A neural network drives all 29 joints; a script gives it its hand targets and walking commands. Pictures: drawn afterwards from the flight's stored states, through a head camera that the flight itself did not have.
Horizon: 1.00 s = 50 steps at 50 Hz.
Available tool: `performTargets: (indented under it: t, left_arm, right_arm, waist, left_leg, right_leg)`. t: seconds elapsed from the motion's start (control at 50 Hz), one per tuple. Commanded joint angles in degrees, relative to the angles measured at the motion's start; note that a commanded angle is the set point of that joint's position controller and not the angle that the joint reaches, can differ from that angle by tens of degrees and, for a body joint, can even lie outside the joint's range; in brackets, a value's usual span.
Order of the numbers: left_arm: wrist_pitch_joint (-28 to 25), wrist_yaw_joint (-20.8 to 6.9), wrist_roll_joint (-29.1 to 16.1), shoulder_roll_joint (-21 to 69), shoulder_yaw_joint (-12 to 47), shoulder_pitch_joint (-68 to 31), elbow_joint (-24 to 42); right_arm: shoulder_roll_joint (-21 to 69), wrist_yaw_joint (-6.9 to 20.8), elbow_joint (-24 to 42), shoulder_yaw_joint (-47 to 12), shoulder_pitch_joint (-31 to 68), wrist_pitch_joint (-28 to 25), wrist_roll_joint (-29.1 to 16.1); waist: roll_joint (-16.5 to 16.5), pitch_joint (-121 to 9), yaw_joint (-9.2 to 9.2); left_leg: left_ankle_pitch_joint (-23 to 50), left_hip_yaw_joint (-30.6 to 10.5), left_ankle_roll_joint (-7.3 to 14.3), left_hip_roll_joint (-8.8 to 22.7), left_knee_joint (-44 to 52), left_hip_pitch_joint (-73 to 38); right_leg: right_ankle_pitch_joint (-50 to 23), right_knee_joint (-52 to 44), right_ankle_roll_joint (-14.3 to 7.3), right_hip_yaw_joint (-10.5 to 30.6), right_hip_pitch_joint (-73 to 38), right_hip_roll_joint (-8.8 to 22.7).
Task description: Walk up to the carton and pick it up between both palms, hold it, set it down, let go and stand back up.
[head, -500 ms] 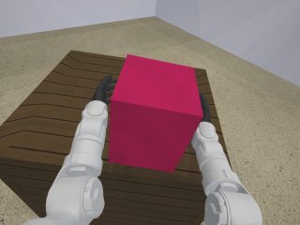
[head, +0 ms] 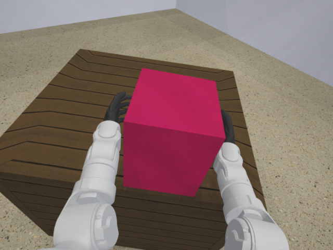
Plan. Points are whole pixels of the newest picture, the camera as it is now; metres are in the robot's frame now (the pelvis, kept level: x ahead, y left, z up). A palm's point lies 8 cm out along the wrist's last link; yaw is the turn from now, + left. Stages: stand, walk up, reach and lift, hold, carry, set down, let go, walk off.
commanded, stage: set down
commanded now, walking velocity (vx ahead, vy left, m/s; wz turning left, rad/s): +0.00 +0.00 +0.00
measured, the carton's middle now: (168, 134) +0.41 -0.02 +0.06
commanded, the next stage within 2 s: none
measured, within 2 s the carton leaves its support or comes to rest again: rests again in 0.54 s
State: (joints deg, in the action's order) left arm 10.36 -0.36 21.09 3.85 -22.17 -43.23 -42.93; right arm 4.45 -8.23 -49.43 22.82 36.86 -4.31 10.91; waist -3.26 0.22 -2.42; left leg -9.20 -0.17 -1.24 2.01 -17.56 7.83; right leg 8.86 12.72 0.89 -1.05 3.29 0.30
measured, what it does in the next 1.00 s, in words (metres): stands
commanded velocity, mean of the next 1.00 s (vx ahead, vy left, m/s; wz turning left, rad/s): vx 0.00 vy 0.00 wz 0.00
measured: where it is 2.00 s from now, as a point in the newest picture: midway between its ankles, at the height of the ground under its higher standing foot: outside the picture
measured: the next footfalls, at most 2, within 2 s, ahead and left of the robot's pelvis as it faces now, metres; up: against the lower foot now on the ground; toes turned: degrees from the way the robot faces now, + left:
none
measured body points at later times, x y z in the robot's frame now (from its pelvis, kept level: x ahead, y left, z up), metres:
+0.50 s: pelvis +0.00 +0.00 +0.00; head +0.01 +0.02 +0.45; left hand +0.41 +0.12 +0.09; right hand +0.38 -0.17 +0.07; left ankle +0.00 +0.13 -0.75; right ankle -0.02 -0.13 -0.75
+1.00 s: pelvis +0.00 +0.00 +0.00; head +0.03 +0.02 +0.45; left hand +0.42 +0.13 +0.07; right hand +0.38 -0.17 +0.06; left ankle +0.00 +0.13 -0.75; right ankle -0.02 -0.13 -0.75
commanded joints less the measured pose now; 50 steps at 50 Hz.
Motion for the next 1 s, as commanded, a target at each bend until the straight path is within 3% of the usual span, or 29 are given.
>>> performTargets:
  t: [0.0, 0.02, 0.04, 0.06, 0.1, 0.18, 0.22, 0.24, 0.26, 0.28, 0.36, 0.38, 0.42, 0.48, 0.5, 0.52, 0.54, 0.6, 0.62, 0.66, 0.68, 0.7, 0.8, 0.88, 0.9, 0.92, 0.94, 0.96, 0.98]
  left_arm:
    - [-2.5, -7.7, -1.9, 32.3, 17.9, -28.4, 1.4]
    - [-2.9, -7.3, -2.8, 33.4, 19.3, -28.8, 1.7]
    - [-2.9, -7.2, -2.3, 32.6, 17.4, -27.6, -0.3]
    - [-3.6, -7.3, -2.6, 31.9, 17.8, -28.0, 1.8]
    - [-3.3, -7.9, -2.1, 31.8, 16.2, -26.5, -1.2]
    - [-4.1, -7.7, -1.1, 31.3, 15.1, -26.4, -1.7]
    - [-4.3, -8.2, -0.9, 31.3, 14.2, -27.1, -1.5]
    - [-4.0, -8.3, 0.0, 30.7, 12.5, -25.9, -4.0]
    - [-4.7, -7.9, -0.4, 30.7, 14.3, -27.3, -0.8]
    - [-4.6, -7.9, -0.2, 31.1, 13.4, -26.5, -3.1]
    - [-6.7, -7.3, 0.0, 31.2, 13.1, -27.1, -2.2]
    - [-7.0, -7.2, 0.4, 30.7, 13.4, -28.0, -2.2]
    - [-8.2, -6.8, -0.4, 30.9, 13.1, -28.3, -2.6]
    - [-8.9, -6.7, 0.3, 30.3, 12.3, -27.4, -5.2]
    - [-9.0, -6.7, -0.4, 30.6, 13.9, -27.2, -4.4]
    - [-9.5, -6.7, -0.5, 30.5, 12.8, -28.1, -4.5]
    - [-9.6, -6.9, -0.4, 30.9, 13.6, -27.6, -4.4]
    - [-10.4, -6.6, 0.0, 31.6, 13.8, -27.1, -4.2]
    - [-10.1, -6.8, 0.5, 31.3, 12.4, -26.0, -5.5]
    - [-10.1, -7.0, 0.1, 31.5, 14.2, -25.4, -4.2]
    - [-10.6, -7.1, 0.5, 31.2, 13.4, -25.6, -4.2]
    - [-11.1, -6.8, 0.6, 31.0, 13.3, -26.5, -3.9]
    - [-11.5, -7.2, 2.1, 30.0, 11.4, -22.5, -6.5]
    - [-11.7, -7.5, 2.4, 29.9, 11.6, -22.4, -4.6]
    - [-11.7, -7.7, 2.4, 30.9, 11.2, -22.4, -5.2]
    - [-11.7, -7.5, 2.0, 30.2, 12.3, -22.6, -5.1]
    - [-11.4, -7.3, 2.9, 30.5, 11.3, -20.7, -5.8]
    - [-11.5, -7.0, 2.5, 30.3, 12.4, -21.0, -3.8]
    - [-11.9, -6.9, 2.3, 30.5, 12.7, -20.3, -3.3]
  right_arm:
    - [28.2, 7.6, 11.4, -18.4, 41.9, -7.2, 1.5]
    - [27.9, 7.8, 12.0, -18.8, 43.0, -7.9, 1.0]
    - [27.8, 7.8, 11.3, -18.9, 43.0, -7.9, 0.8]
    - [28.2, 7.8, 11.3, -19.0, 41.5, -7.9, 1.1]
    - [29.1, 7.9, 11.9, -18.8, 42.1, -8.0, 1.6]
    - [27.8, 8.3, 8.8, -17.5, 39.1, -7.5, 2.7]
    - [29.0, 7.9, 10.0, -16.2, 40.2, -7.9, 3.9]
    - [28.1, 8.2, 8.7, -15.8, 39.7, -7.8, 4.1]
    - [27.8, 8.5, 9.1, -14.8, 39.6, -8.5, 5.1]
    - [27.9, 8.6, 8.1, -14.1, 38.6, -8.5, 5.4]
    - [29.7, 8.9, 9.5, -14.9, 39.9, -9.8, 6.1]
    - [29.5, 9.2, 8.0, -14.1, 38.8, -10.0, 6.6]
    - [29.4, 9.5, 8.1, -13.5, 39.0, -10.5, 7.6]
    - [28.6, 9.7, 6.5, -12.1, 38.5, -10.8, 8.5]
    - [28.5, 9.8, 7.4, -12.5, 37.9, -11.3, 8.5]
    - [28.8, 9.8, 6.7, -12.6, 38.0, -11.1, 8.6]
    - [29.7, 9.6, 6.9, -12.5, 37.3, -11.3, 8.5]
    - [29.4, 9.8, 4.3, -12.1, 35.0, -11.6, 9.5]
    - [28.8, 9.8, 3.7, -11.6, 34.3, -11.6, 9.9]
    - [28.5, 9.5, 4.0, -10.7, 33.6, -12.0, 10.0]
    - [29.1, 9.4, 3.1, -11.3, 32.8, -11.9, 10.2]
    - [29.9, 9.4, 3.7, -11.8, 33.6, -12.4, 10.0]
    - [29.5, 9.4, 1.7, -11.8, 31.9, -12.8, 9.9]
    - [28.9, 9.1, 2.1, -10.8, 29.3, -13.3, 11.6]
    - [30.0, 9.1, 2.3, -11.1, 30.0, -13.5, 11.2]
    - [28.9, 9.2, 1.6, -10.5, 29.0, -13.6, 11.7]
    - [28.8, 9.5, 1.7, -10.7, 29.6, -13.8, 11.4]
    - [28.8, 9.8, 1.1, -9.2, 28.0, -13.4, 11.5]
    - [28.6, 9.7, 1.6, -10.4, 27.4, -13.8, 11.3]
  waist:
    - [4.9, -28.2, -0.23]
    - [5.3, -29.8, -0.74]
    - [4.6, -28.5, 0.9]
    - [3.8, -28.8, -0.2]
    - [1.6, -25.5, 0.19]
    - [2.8, -24.6, 0.74]
    - [1.3, -24.3, 0.75]
    - [2.2, -22.1, 1.53]
    - [2.3, -25.8, 0.49]
    - [3.1, -22.8, 1.0]
    - [3.2, -27.2, 2.11]
    - [3.5, -27.5, 0.94]
    - [2.8, -27.0, 2.09]
    - [3.0, -26.1, 1.97]
    - [2.8, -26.4, 0.93]
    - [2.6, -26.3, 1.84]
    - [1.5, -25.9, 0.48]
    - [4.5, -26.2, 0.84]
    - [3.0, -25.0, 1.09]
    - [4.1, -25.4, -0.79]
    - [4.2, -24.7, 0.69]
    - [4.1, -26.3, 0.09]
    - [3.5, -22.4, 1.53]
    - [2.8, -20.7, -0.26]
    - [2.8, -21.0, 0.78]
    - [3.4, -22.0, -0.13]
    - [4.2, -21.3, 1.37]
    - [4.2, -20.8, 0.16]
    - [4.8, -22.3, 0.35]
  left_leg:
    - [21.4, 6.9, -2.7, -2.5, -2.4, -11.0]
    - [23.0, 6.4, -3.0, -2.5, -2.8, -11.8]
    - [23.0, 6.7, -2.4, -2.4, -2.6, -11.2]
    - [22.5, 6.6, -2.5, -2.5, -2.5, -10.7]
    - [19.6, 6.5, -1.7, -2.7, -1.1, -9.1]
    - [17.8, 7.3, -1.7, -2.4, -0.1, -8.5]
    - [15.6, 7.7, -1.0, -2.9, 0.2, -6.5]
    - [14.2, 8.1, -1.0, -2.6, 1.1, -6.2]
    - [14.1, 7.5, -1.1, -2.5, 0.7, -7.3]
    - [14.7, 7.9, -1.4, -2.7, 0.6, -7.2]
    - [15.0, 8.5, -1.2, -2.8, 0.1, -6.0]
    - [15.9, 8.0, -1.6, -2.5, 0.0, -7.7]
    - [15.7, 7.8, -1.5, -2.0, 0.4, -7.6]
    - [15.2, 8.2, -1.6, -1.8, 0.4, -8.0]
    - [17.1, 7.5, -1.8, -1.8, -0.7, -8.5]
    - [16.5, 7.7, -1.7, -2.1, -0.2, -7.6]
    - [16.7, 7.6, -1.7, -2.2, -0.4, -8.6]
    - [17.0, 7.8, -2.2, -2.0, 0.0, -7.3]
    - [17.1, 7.9, -2.0, -1.8, 0.0, -7.2]
    - [19.2, 7.9, -2.4, -2.0, -0.8, -9.2]
    - [17.7, 8.6, -2.4, -2.4, -0.4, -8.2]
    - [17.3, 8.0, -2.0, -2.2, -0.3, -6.9]
    - [16.9, 8.5, -1.3, -2.2, 0.4, -3.9]
    - [14.6, 8.2, -1.5, -2.2, 0.5, -5.5]
    - [15.2, 8.4, -1.3, -2.3, 0.8, -5.4]
    - [14.8, 8.7, -1.5, -2.2, 0.6, -5.1]
    - [14.5, 8.1, -1.4, -2.0, 1.3, -5.1]
    - [15.8, 8.3, -1.5, -1.5, 1.1, -7.3]
    - [18.5, 8.3, -1.9, -1.5, 0.0, -8.4]
  right_leg:
    - [-24.7, 3.6, 2.1, -5.9, -5.9, -3.3]
    - [-24.7, 3.3, 2.0, -6.3, -5.3, -3.6]
    - [-24.9, 2.9, 2.0, -5.9, -6.2, -3.6]
    - [-26.8, 3.5, 2.1, -5.8, -7.0, -3.2]
    - [-25.5, 2.7, 2.6, -5.7, -8.5, -3.0]
    - [-23.0, 2.9, 2.5, -5.6, -6.7, -2.8]
    - [-23.0, 3.0, 2.5, -5.3, -8.5, -2.6]
    - [-21.0, 2.8, 2.6, -4.8, -8.0, -2.5]
    - [-20.1, 2.7, 2.5, -5.5, -6.9, -2.7]
    - [-19.3, 2.3, 2.4, -5.8, -6.0, -2.5]
    - [-22.5, 3.5, 2.4, -5.3, -7.1, -2.1]
    - [-22.7, 3.5, 2.4, -5.6, -6.5, -2.6]
    - [-19.4, 2.5, 2.0, -5.9, -5.6, -2.8]
    - [-17.5, 2.1, 2.0, -6.0, -3.3, -3.0]
    - [-18.5, 2.3, 1.8, -6.1, -4.1, -3.1]
    - [-18.7, 2.4, 2.2, -6.1, -3.7, -2.9]
    - [-20.1, 2.0, 2.3, -5.8, -4.0, -2.8]
    - [-19.8, 2.5, 1.6, -5.8, -4.1, -2.7]
    - [-20.1, 2.4, 1.6, -5.5, -4.5, -2.7]
    - [-20.8, 2.9, 1.4, -6.2, -3.5, -3.1]
    - [-21.1, 2.8, 1.6, -5.5, -4.6, -2.5]
    - [-22.1, 3.0, 1.6, -5.6, -5.1, -2.8]
    - [-23.6, 3.4, 2.0, -5.0, -6.4, -2.2]
    - [-19.5, 2.3, 2.3, -5.6, -4.7, -2.4]
    - [-21.1, 2.5, 2.1, -5.5, -5.7, -2.3]
    - [-20.7, 2.6, 1.8, -5.3, -4.9, -2.4]
    - [-18.3, 2.1, 2.2, -6.0, -4.1, -2.3]
    - [-17.2, 1.8, 1.7, -6.1, -2.7, -2.8]
    - [-18.8, 2.0, 1.5, -6.1, -2.9, -2.7]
